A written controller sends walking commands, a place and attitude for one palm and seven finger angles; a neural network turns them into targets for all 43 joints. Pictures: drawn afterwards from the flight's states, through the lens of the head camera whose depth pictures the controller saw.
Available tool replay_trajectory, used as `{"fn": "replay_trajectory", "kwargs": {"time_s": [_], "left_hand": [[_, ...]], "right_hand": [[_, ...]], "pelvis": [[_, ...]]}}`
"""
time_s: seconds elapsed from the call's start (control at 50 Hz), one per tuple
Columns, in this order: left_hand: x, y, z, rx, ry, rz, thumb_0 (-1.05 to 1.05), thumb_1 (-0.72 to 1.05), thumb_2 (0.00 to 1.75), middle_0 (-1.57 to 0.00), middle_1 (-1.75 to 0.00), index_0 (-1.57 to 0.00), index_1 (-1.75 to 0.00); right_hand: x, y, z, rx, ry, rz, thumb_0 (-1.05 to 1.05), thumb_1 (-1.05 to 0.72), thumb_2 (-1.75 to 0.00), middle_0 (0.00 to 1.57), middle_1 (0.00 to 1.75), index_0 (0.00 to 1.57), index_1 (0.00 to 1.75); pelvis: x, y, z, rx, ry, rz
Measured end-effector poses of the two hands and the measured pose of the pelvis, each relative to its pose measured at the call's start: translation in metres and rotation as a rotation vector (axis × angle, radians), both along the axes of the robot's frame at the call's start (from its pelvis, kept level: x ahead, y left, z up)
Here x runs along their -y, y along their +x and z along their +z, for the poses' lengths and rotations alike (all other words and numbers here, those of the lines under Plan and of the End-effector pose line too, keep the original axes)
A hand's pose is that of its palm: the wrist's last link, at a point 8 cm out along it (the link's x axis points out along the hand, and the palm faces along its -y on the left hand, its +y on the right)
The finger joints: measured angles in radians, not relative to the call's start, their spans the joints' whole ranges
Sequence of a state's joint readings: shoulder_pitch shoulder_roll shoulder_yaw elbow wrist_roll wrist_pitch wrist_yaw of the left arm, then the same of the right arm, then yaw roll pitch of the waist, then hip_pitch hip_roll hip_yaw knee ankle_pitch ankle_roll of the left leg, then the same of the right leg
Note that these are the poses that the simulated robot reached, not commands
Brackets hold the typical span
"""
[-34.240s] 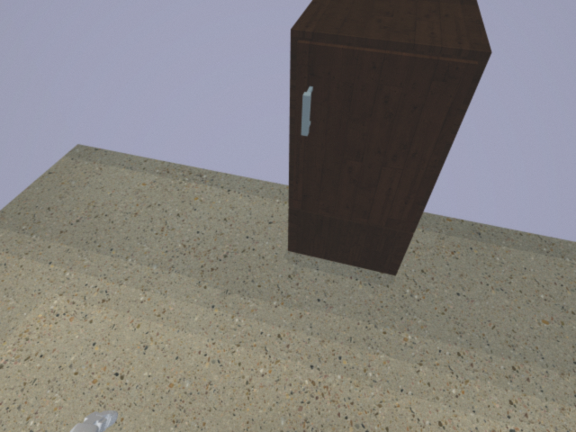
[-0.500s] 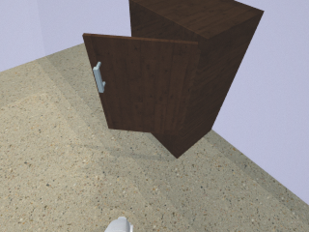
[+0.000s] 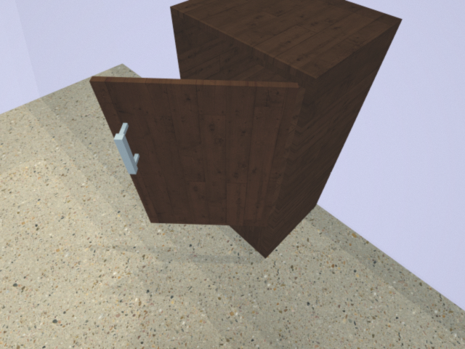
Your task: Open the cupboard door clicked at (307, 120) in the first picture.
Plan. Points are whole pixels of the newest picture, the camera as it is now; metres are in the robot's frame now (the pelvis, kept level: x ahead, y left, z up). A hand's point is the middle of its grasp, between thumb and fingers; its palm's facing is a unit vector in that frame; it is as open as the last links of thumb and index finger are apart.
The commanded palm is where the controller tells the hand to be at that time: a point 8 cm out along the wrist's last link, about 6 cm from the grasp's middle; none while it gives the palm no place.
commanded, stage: come to a stop and stand still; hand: left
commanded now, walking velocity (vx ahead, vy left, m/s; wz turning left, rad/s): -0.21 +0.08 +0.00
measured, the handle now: (128, 149) +0.54 +0.29 -0.03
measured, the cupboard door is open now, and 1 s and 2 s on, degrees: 43 43 43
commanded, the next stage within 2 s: look again from close up in 1.90 s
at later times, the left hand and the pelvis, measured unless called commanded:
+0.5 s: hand out of the picture +0.03 +0.21 -0.17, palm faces +0.05 -0.96 -0.26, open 7.4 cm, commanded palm none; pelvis -0.03 +0.01 +0.00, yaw +0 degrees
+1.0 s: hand out of the picture -0.09 +0.16 -0.16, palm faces +0.01 -0.98 -0.21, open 7.4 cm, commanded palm none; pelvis -0.12 -0.02 +0.00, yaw +0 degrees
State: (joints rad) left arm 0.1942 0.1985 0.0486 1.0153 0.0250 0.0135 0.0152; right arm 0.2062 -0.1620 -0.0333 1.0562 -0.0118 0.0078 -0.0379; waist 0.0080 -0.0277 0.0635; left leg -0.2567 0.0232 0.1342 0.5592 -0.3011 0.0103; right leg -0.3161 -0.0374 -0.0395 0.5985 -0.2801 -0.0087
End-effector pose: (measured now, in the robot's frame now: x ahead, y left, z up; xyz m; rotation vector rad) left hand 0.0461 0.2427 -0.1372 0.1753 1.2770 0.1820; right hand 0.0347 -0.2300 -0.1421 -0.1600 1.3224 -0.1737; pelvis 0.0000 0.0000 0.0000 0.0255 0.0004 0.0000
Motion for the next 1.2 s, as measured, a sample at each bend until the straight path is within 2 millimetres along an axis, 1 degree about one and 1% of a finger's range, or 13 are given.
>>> {"fn": "replay_trajectory", "kwargs": {"time_s": [0.14,0.26,0.32,0.4,0.52,0.6,0.66,0.74,0.88,0.94,1.0,1.1,1.2], "left_hand": [[0.009,0.031,0.004,0.043,0.01,-0.027,0.01,0.91,0.9,-0.2,-0.3,-0.2,-0.3],[0.003,0.03,-0.005,0.072,-0.033,-0.001,0.0,0.9,0.9,-0.2,-0.3,-0.2,-0.3],[-0.003,0.02,-0.008,0.056,-0.043,0.013,0.0,0.9,0.9,-0.2,-0.3,-0.2,-0.3],[-0.007,0.001,-0.003,0.026,-0.031,0.023,0.0,0.9,0.9,-0.2,-0.3,-0.2,-0.3],[-0.016,-0.035,0.006,0.033,0.054,-0.002,0.01,0.9,0.9,-0.2,-0.3,-0.2,-0.3],[-0.012,-0.062,0.017,0.02,0.095,-0.02,0.01,0.9,0.9,-0.2,-0.3,-0.2,-0.3],[-0.005,-0.079,0.021,0.029,0.103,-0.026,0.01,0.9,0.9,-0.2,-0.3,-0.2,-0.3],[0.008,-0.097,0.021,0.03,0.085,-0.033,0.01,0.9,0.9,-0.2,-0.3,-0.2,-0.3],[0.028,-0.124,0.011,0.005,0.023,-0.035,0.01,0.9,0.9,-0.2,-0.3,-0.2,-0.3],[0.034,-0.133,0.005,-0.011,-0.004,-0.033,0.01,0.9,0.9,-0.2,-0.3,-0.2,-0.3],[0.037,-0.143,0.003,-0.023,-0.018,-0.027,0.01,0.91,0.9,-0.2,-0.3,-0.21,-0.3],[0.041,-0.163,0.003,-0.044,-0.032,-0.011,0.01,0.91,0.9,-0.2,-0.3,-0.2,-0.3],[0.043,-0.185,-0.003,-0.067,-0.039,0.01,0.01,0.9,0.9,-0.2,-0.3,-0.2,-0.3]], "right_hand": [[0.012,-0.014,-0.001,-0.074,-0.006,-0.04,0.0,-0.92,-0.9,0.2,0.29,0.2,0.29],[0.005,-0.015,0.009,-0.058,-0.043,-0.019,0.0,-0.91,-0.9,0.2,0.29,0.2,0.29],[-0.002,-0.016,0.013,-0.032,-0.051,-0.001,0.0,-0.91,-0.9,0.2,0.29,0.2,0.29],[-0.01,-0.015,0.015,0.003,-0.036,0.02,0.0,-0.91,-0.9,0.2,0.29,0.2,0.29],[-0.014,-0.009,-0.005,0.137,0.035,0.026,0.0,-0.92,-0.9,0.2,0.29,0.2,0.29],[-0.01,-0.018,-0.013,0.203,0.072,0.001,0.0,-0.93,-0.9,0.2,0.3,0.2,0.29],[-0.003,-0.034,-0.014,0.21,0.086,0.0,-0.01,-0.94,-0.9,0.2,0.29,0.2,0.29],[0.007,-0.067,-0.015,0.17,0.088,0.001,0.0,-0.93,-0.9,0.2,0.29,0.2,0.29],[0.019,-0.147,-0.013,0.012,0.058,-0.025,0.0,-0.92,-0.9,0.2,0.29,0.2,0.29],[0.019,-0.182,-0.011,-0.062,0.047,-0.042,0.0,-0.92,-0.9,0.2,0.29,0.2,0.29],[0.017,-0.209,-0.007,-0.123,0.045,-0.054,0.0,-0.92,-0.9,0.2,0.29,0.2,0.29],[0.012,-0.23,-0.004,-0.16,0.052,-0.061,0.0,-0.91,-0.9,0.2,0.29,0.2,0.29],[0.01,-0.225,-0.009,-0.114,0.055,-0.06,0.0,-0.91,-0.9,0.2,0.29,0.2,0.29]], "pelvis": [[0.004,0.005,0.002,-0.004,-0.014,0.025],[-0.007,-0.004,0.001,0.009,-0.02,0.031],[-0.012,-0.01,0.001,0.016,-0.015,0.022],[-0.013,-0.019,0.005,0.006,-0.033,0.023],[-0.011,-0.039,-0.006,0.01,-0.021,-0.003],[-0.005,-0.058,-0.006,0.049,-0.02,-0.006],[0.001,-0.071,-0.006,0.068,-0.007,-0.003],[0.009,-0.086,-0.004,0.074,0.001,-0.001],[0.017,-0.109,-0.003,0.06,-0.006,-0.004],[0.019,-0.117,-0.003,0.058,-0.013,-0.004],[0.02,-0.125,-0.001,0.051,-0.018,-0.004],[0.023,-0.137,0.001,0.042,-0.02,-0.003],[0.024,-0.151,-0.002,0.05,-0.021,-0.001]]}}
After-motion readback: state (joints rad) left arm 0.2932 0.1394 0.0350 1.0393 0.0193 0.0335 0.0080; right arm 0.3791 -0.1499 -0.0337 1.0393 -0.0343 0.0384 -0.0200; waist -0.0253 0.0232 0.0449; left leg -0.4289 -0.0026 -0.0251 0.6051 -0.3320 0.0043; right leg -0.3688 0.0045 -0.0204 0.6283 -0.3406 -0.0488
